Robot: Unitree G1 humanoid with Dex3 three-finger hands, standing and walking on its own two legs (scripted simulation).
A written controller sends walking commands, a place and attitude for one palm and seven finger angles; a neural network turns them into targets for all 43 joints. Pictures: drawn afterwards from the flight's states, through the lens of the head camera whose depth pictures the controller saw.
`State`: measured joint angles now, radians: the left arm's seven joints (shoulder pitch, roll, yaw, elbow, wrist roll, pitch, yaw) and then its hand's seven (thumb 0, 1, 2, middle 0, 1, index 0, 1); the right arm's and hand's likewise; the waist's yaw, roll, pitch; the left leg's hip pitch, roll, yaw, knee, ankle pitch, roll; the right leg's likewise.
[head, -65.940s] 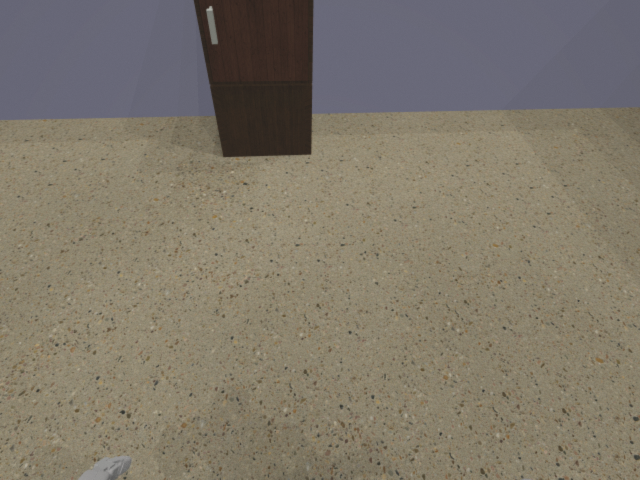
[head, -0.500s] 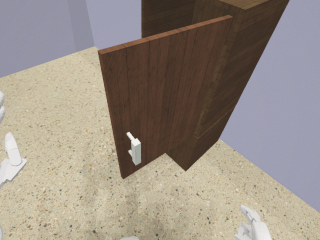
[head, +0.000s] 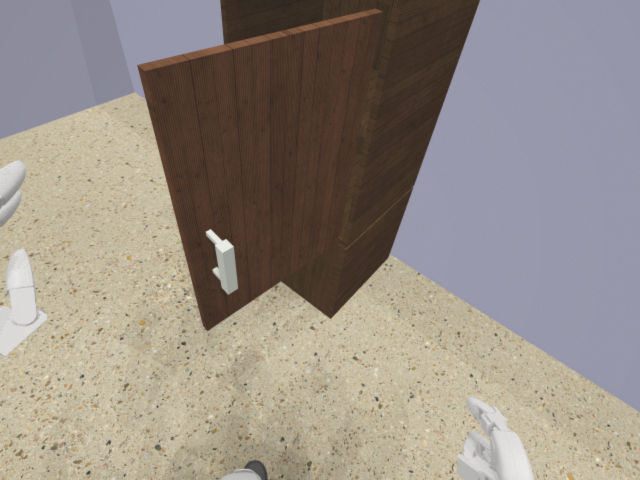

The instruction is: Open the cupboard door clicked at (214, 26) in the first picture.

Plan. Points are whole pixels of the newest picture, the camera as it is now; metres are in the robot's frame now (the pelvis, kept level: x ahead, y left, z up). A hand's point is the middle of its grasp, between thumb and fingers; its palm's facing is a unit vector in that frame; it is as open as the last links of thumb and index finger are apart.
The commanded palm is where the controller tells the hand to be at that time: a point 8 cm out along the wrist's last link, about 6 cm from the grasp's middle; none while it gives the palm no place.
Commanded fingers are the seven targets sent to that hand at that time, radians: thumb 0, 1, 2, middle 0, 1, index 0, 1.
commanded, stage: stop stepping back and stand still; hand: left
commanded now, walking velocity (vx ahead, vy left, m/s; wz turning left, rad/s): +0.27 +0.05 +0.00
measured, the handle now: (220, 261) +0.49 +0.18 -0.09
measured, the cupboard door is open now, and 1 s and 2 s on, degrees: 83 83 83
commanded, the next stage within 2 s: let the arm hang, fingers relaxed in 0.90 s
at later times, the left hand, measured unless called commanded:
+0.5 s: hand (29, 324) +0.19 +0.24 +0.20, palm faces +0.28 -0.77 -0.58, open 7.4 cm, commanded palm +0.15 +0.29 +0.19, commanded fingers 0.00 0.90 0.90 -0.20 -0.30 -0.20 -0.30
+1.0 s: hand (41, 329) +0.20 +0.24 +0.19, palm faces +0.36 -0.76 -0.55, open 7.4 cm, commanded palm none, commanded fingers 0.00 0.90 0.90 -0.20 -0.30 -0.20 -0.30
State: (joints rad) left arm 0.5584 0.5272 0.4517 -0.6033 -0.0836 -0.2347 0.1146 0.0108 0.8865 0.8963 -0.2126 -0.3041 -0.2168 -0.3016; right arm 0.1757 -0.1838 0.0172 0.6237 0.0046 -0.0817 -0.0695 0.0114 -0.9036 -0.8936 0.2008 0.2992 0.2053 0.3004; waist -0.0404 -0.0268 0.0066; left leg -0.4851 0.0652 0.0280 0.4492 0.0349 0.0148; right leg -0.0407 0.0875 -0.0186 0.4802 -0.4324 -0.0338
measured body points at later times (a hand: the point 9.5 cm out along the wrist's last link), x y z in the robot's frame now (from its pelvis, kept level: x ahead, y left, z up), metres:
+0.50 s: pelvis -0.01 +0.00 +0.02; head +0.00 +0.01 +0.47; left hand +0.17 +0.28 +0.23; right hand +0.15 -0.20 -0.05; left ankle +0.06 +0.11 -0.72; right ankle -0.04 -0.07 -0.71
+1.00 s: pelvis -0.02 -0.01 +0.01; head +0.00 -0.02 +0.46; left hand +0.17 +0.28 +0.22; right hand +0.14 -0.27 -0.06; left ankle -0.01 +0.11 -0.72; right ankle -0.03 -0.07 -0.72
